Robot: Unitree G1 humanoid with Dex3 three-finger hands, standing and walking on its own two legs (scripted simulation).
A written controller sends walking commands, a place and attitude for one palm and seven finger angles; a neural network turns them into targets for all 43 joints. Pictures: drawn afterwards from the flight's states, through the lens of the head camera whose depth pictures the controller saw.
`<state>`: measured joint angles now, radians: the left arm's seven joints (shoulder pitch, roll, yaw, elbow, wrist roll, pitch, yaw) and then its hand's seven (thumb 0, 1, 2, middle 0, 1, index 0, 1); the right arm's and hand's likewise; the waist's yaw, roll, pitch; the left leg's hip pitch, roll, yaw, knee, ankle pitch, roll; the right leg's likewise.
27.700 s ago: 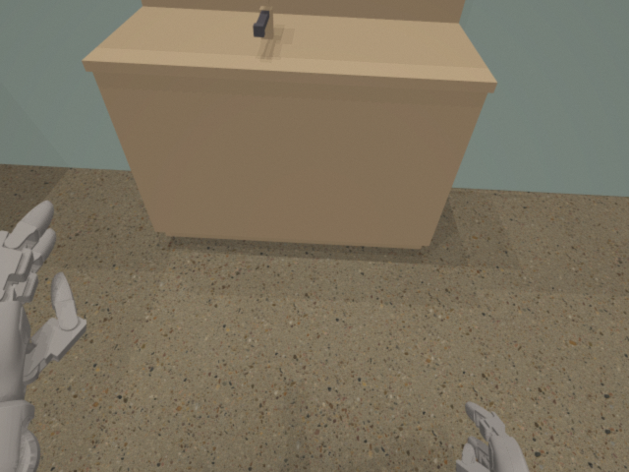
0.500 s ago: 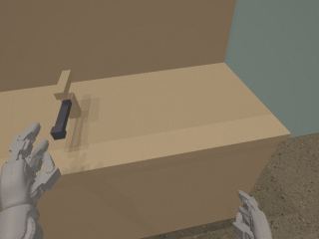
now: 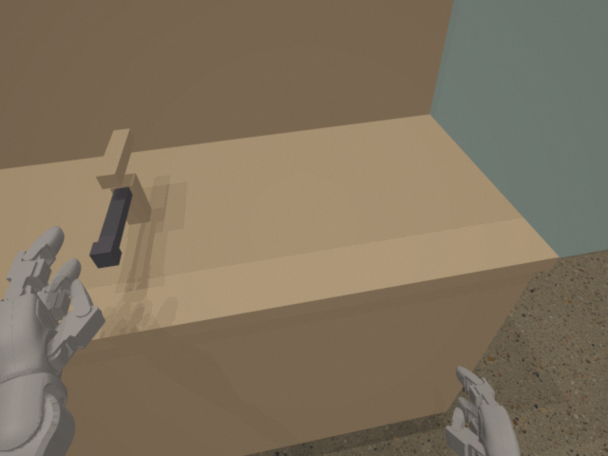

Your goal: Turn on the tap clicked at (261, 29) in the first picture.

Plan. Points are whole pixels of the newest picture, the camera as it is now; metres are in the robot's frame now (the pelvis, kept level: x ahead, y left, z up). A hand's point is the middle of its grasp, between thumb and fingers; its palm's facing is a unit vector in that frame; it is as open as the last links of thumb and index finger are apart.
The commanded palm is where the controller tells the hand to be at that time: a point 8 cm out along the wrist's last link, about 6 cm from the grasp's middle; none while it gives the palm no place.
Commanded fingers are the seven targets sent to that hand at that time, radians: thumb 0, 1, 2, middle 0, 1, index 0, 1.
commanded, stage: reach beside the lever's end, fingers flat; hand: left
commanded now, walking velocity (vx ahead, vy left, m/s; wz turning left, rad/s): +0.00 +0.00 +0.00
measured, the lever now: (106, 253) +0.32 +0.33 +0.10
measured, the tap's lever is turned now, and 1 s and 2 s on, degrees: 0 0 0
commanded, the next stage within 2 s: none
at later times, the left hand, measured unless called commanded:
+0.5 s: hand (84, 299) +0.23 +0.29 +0.14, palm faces +0.54 -0.84 -0.11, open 7.5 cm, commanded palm +0.18 +0.33 +0.14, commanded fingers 0.00 0.90 0.90 -0.18 -0.25 -0.18 -0.25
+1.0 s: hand (75, 289) +0.25 +0.32 +0.13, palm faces +0.57 -0.82 -0.11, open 7.7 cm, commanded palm +0.21 +0.36 +0.12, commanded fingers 0.00 0.90 0.90 -0.16 -0.19 -0.16 -0.19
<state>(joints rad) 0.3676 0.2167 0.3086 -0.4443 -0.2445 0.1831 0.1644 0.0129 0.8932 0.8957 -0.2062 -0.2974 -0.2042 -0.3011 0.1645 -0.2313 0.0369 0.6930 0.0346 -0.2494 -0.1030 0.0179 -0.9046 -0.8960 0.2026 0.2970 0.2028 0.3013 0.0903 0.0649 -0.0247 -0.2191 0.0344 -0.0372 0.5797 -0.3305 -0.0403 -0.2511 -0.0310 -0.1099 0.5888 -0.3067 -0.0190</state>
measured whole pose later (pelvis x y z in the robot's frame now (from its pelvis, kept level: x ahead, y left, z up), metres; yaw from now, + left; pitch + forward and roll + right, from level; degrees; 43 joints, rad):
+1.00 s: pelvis -0.01 +0.01 +0.00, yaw -1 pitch +1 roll +0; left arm 0.11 0.29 0.45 -0.02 -0.24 0.06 0.10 0.01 0.89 0.90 -0.18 -0.21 -0.17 -0.21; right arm 0.17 -0.24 0.02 0.73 0.04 -0.24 -0.11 0.02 -0.90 -0.90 0.20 0.30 0.20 0.30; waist 0.06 0.05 -0.02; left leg -0.28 0.02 -0.02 0.59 -0.31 -0.03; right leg -0.32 -0.04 -0.09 0.59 -0.28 -0.01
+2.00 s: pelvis +0.00 +0.02 +0.00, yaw -1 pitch +4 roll +0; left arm 0.01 0.36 0.58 0.26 -0.24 -0.11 -0.02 0.01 0.89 0.90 -0.16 -0.15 -0.15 -0.15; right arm 0.24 -0.25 -0.01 0.71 0.04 -0.20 -0.10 0.02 -0.90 -0.90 0.20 0.30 0.20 0.30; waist 0.04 0.04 -0.05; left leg -0.36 0.03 -0.02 0.64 -0.35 -0.02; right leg -0.39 -0.04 -0.08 0.62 -0.30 0.00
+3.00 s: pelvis +0.00 +0.02 -0.01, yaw -2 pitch +6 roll -1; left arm -0.07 0.36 0.54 0.32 -0.22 -0.10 0.00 0.01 0.90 0.90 -0.16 -0.15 -0.15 -0.15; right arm 0.24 -0.24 0.00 0.69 0.04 -0.18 -0.10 0.01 -0.90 -0.90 0.20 0.30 0.20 0.30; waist 0.02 0.04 -0.06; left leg -0.40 0.03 -0.01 0.66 -0.35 -0.01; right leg -0.43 -0.04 -0.07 0.63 -0.30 0.01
